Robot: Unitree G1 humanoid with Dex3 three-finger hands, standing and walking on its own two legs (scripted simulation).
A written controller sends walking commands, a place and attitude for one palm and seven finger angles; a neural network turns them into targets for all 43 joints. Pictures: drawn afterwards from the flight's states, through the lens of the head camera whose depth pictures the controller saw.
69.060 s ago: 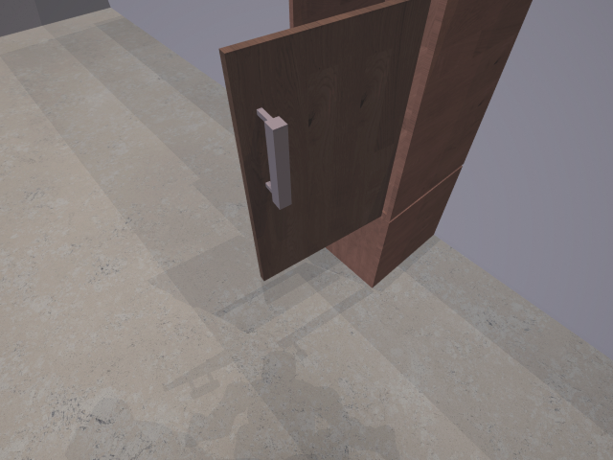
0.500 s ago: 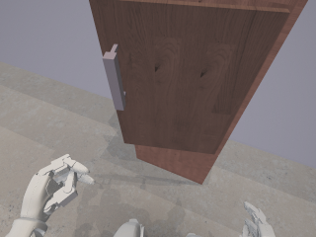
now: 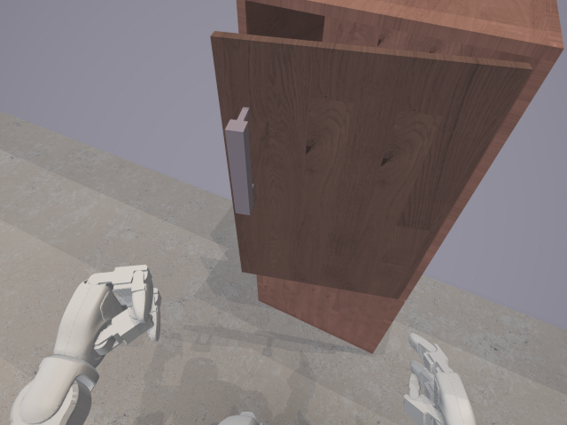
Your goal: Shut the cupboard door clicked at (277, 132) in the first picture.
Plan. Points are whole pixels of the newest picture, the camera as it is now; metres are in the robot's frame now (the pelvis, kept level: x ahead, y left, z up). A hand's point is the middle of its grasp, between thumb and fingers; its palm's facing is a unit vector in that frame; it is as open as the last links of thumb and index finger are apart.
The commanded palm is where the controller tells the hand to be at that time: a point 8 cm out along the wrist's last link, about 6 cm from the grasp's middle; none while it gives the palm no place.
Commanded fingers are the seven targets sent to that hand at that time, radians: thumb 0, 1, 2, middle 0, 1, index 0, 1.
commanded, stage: raise the hand and make a fist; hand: left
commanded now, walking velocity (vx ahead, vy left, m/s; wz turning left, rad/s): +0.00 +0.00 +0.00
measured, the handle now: (244, 163) +0.49 +0.11 +0.10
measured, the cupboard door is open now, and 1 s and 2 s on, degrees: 15 15 15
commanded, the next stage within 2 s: bring the fist close to the handle in 0.50 s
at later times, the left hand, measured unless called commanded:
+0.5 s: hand (167, 316) +0.22 +0.16 +0.10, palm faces -0.08 -1.00 -0.04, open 3.1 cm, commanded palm +0.20 +0.21 +0.10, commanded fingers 0.00 0.90 0.90 -1.30 -1.50 -1.30 -1.50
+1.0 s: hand (206, 264) +0.29 +0.13 +0.10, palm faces -0.12 -0.99 -0.02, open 3.1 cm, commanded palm +0.27 +0.18 +0.10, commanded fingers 0.00 0.90 0.90 -1.30 -1.50 -1.30 -1.50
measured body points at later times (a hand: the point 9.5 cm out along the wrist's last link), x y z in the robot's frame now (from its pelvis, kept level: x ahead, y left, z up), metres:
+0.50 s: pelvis +0.00 -0.02 +0.01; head +0.00 -0.03 +0.46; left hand +0.22 +0.21 +0.10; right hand +0.17 -0.26 -0.06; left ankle +0.06 +0.08 -0.70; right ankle -0.01 -0.13 -0.70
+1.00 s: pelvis +0.00 -0.03 +0.01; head +0.02 -0.04 +0.46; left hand +0.29 +0.18 +0.11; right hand +0.16 -0.26 -0.07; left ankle +0.06 +0.08 -0.70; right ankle -0.01 -0.13 -0.70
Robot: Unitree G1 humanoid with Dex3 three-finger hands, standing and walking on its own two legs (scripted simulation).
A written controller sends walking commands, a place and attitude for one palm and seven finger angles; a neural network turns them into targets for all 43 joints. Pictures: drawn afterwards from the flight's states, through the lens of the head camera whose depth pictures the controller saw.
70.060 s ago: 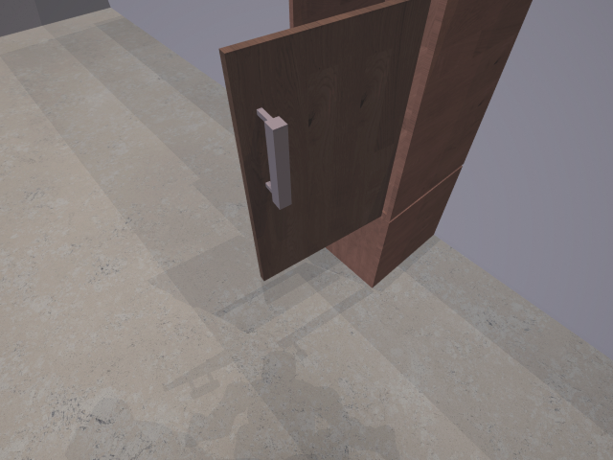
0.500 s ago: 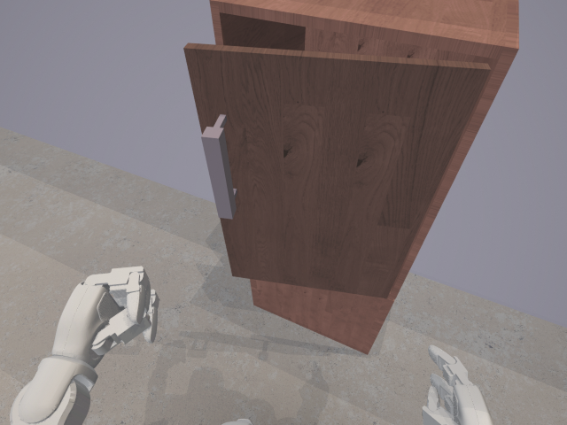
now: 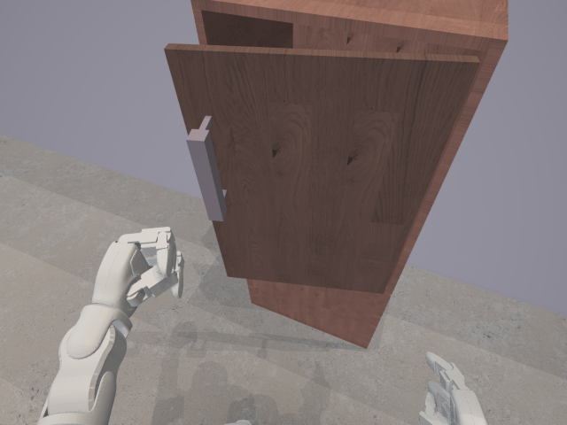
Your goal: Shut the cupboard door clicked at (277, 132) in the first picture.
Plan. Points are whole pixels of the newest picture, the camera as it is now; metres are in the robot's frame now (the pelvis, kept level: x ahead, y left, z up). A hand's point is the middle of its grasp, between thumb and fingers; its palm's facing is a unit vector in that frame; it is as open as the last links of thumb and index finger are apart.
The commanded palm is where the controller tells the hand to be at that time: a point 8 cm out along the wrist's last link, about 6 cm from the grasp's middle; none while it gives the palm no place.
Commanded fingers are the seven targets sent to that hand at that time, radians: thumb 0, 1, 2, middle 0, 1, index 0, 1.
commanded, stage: bring the fist close to the handle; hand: left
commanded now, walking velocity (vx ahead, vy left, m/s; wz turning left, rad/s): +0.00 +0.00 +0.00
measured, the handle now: (212, 170) +0.49 +0.15 +0.09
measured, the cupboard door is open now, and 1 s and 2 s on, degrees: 15 15 3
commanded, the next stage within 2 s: push the door shut along its arc in 1.00 s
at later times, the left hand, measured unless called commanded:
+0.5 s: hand (203, 232) +0.35 +0.13 +0.10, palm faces -0.09 -1.00 -0.02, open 3.1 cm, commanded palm +0.34 +0.19 +0.09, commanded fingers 0.00 0.90 0.90 -1.30 -1.50 -1.30 -1.50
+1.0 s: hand (209, 222) +0.37 +0.13 +0.09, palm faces -0.07 -1.00 -0.03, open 3.1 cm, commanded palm +0.35 +0.18 +0.09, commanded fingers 0.00 0.90 0.90 -1.30 -1.50 -1.30 -1.50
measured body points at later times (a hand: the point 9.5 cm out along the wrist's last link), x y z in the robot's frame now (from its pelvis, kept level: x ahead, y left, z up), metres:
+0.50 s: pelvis +0.01 +0.00 +0.00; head +0.03 -0.01 +0.45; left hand +0.35 +0.19 +0.10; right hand +0.16 -0.24 -0.09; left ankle +0.05 +0.11 -0.71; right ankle -0.01 -0.10 -0.71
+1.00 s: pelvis +0.00 -0.01 +0.00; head +0.03 -0.02 +0.45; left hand +0.37 +0.19 +0.10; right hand +0.11 -0.26 -0.11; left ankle +0.05 +0.11 -0.71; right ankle -0.01 -0.10 -0.71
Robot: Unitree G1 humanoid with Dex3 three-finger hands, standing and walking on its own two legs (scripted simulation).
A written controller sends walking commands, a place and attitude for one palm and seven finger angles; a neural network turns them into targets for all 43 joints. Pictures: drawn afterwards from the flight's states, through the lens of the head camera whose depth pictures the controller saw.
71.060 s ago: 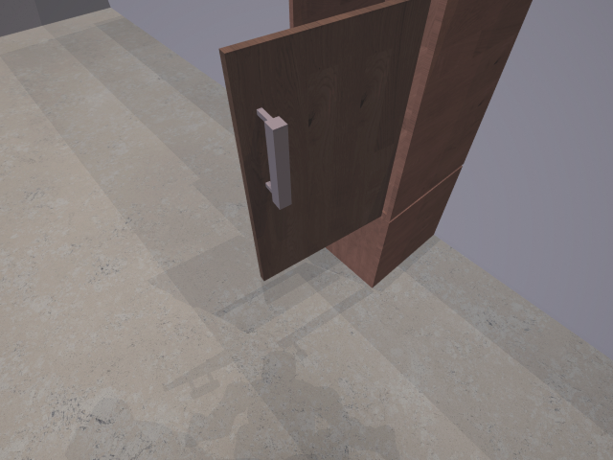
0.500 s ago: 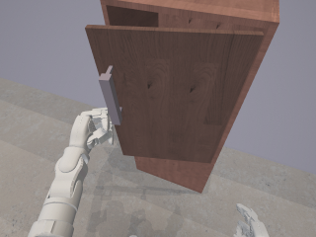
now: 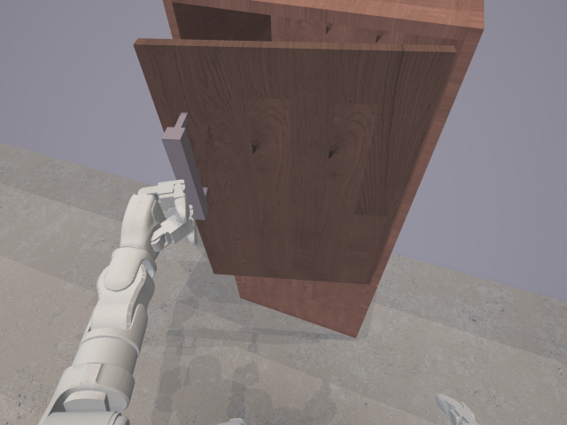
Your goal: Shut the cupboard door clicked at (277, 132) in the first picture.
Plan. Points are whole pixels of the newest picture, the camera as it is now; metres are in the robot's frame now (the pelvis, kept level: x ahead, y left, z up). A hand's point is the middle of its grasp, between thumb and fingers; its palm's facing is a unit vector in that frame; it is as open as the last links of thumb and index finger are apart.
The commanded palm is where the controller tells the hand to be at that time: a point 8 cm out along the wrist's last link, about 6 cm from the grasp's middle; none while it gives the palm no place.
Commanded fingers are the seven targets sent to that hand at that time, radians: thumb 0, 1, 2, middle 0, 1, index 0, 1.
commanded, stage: push the door shut along its arc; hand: left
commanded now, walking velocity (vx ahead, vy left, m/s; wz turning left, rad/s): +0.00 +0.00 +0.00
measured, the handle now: (191, 169) +0.49 +0.16 +0.09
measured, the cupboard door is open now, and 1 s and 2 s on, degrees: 15 3 0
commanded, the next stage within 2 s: pull the fist back off the door in 1.60 s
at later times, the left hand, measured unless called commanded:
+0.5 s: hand (195, 196) +0.42 +0.14 +0.10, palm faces -0.15 -0.99 -0.02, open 3.1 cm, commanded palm +0.41 +0.19 +0.09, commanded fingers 0.00 0.90 0.90 -1.30 -1.50 -1.30 -1.50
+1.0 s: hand (218, 167) +0.48 +0.12 +0.10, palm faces -0.26 -0.96 -0.02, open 3.1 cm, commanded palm +0.48 +0.16 +0.09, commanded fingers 0.00 0.90 0.90 -1.30 -1.50 -1.30 -1.50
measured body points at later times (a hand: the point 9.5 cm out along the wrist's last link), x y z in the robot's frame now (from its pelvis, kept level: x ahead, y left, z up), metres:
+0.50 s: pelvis +0.00 +0.01 -0.01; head +0.04 +0.00 +0.44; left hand +0.42 +0.20 +0.10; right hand +0.10 -0.25 -0.12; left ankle +0.05 +0.11 -0.71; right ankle -0.01 -0.09 -0.71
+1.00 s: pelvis -0.01 +0.01 -0.02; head +0.07 +0.01 +0.42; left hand +0.49 +0.17 +0.10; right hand +0.02 -0.26 -0.14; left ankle +0.05 +0.11 -0.71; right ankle -0.01 -0.09 -0.71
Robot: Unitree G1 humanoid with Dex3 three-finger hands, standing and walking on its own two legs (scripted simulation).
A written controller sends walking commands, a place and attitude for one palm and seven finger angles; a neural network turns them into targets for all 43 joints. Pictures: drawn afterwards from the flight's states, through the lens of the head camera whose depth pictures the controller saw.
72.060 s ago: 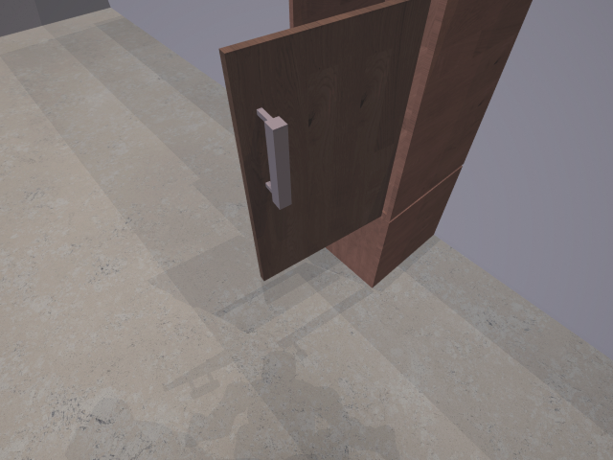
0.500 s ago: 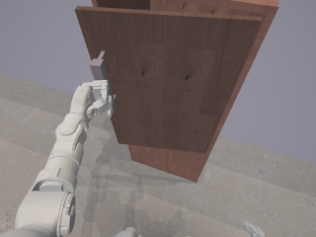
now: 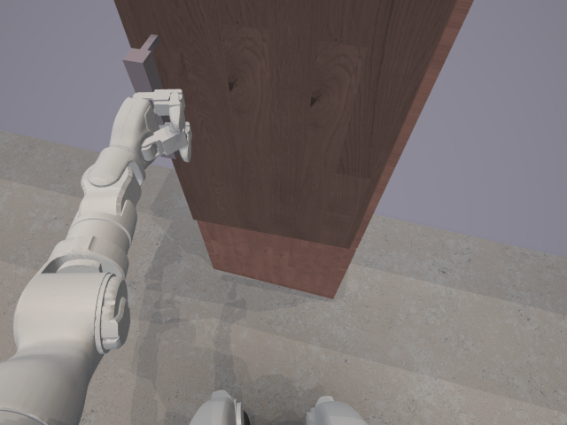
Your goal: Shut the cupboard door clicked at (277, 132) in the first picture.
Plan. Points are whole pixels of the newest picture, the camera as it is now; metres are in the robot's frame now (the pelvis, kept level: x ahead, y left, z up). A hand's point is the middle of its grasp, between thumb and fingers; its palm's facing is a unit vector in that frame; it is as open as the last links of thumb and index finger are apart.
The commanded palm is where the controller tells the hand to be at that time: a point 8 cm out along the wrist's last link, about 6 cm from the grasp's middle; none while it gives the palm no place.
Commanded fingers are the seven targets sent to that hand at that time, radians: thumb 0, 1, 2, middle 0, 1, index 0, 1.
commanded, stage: push the door shut along its arc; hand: left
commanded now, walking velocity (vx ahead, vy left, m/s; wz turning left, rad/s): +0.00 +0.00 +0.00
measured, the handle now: (162, 101) +0.57 +0.15 +0.11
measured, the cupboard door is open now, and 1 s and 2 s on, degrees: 3 0 0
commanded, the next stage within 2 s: pull the fist back off the door in 0.60 s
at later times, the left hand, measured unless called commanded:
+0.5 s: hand (196, 126) +0.50 +0.09 +0.12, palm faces -0.34 -0.94 -0.03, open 3.1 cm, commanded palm +0.55 +0.11 +0.11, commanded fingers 0.00 0.90 0.90 -1.30 -1.50 -1.30 -1.50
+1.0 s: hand (221, 111) +0.53 +0.05 +0.12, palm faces -0.03 -1.00 -0.06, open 3.1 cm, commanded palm +0.51 +0.10 +0.11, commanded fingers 0.00 0.90 0.90 -1.30 -1.50 -1.30 -1.50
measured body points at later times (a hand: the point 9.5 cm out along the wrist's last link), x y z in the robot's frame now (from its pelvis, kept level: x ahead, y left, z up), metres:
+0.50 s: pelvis -0.02 +0.00 -0.02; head +0.10 +0.01 +0.41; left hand +0.52 +0.14 +0.12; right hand +0.00 -0.28 -0.13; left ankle +0.06 +0.10 -0.69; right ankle +0.00 -0.11 -0.69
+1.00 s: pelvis -0.02 +0.00 -0.03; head +0.09 +0.01 +0.41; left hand +0.53 +0.11 +0.12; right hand -0.04 -0.25 -0.14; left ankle +0.06 +0.10 -0.69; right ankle +0.00 -0.11 -0.69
